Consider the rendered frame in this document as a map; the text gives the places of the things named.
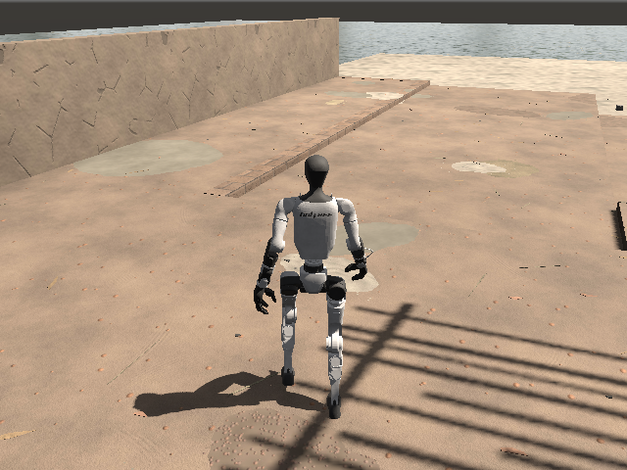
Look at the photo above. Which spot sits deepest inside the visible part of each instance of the robot right forearm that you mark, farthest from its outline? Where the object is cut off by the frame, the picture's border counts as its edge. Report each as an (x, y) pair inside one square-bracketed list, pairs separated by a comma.
[(359, 256)]

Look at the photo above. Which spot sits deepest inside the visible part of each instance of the robot right hand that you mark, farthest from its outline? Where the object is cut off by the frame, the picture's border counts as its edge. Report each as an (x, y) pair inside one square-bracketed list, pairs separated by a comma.
[(352, 266)]

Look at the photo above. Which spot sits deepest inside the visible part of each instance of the robot left hand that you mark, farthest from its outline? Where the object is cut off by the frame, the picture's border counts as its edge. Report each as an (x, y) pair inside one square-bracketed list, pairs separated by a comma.
[(258, 298)]

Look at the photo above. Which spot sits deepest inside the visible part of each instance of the left robot thigh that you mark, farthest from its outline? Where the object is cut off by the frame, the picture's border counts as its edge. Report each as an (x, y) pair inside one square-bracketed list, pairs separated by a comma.
[(289, 286)]

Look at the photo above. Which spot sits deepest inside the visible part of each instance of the left robot upper arm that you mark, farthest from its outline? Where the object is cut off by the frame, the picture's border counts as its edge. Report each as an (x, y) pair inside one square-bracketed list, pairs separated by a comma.
[(279, 225)]

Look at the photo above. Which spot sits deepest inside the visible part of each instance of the robot left forearm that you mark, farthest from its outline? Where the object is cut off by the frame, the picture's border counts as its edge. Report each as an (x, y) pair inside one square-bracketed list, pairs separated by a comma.
[(270, 258)]

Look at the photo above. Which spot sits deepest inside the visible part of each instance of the right robot upper arm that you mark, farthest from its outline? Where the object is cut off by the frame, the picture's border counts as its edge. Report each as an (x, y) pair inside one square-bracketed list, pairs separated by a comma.
[(346, 208)]

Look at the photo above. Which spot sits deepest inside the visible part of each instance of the humanoid robot head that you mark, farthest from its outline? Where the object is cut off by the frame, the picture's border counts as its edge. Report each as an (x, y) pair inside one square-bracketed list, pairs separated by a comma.
[(316, 169)]

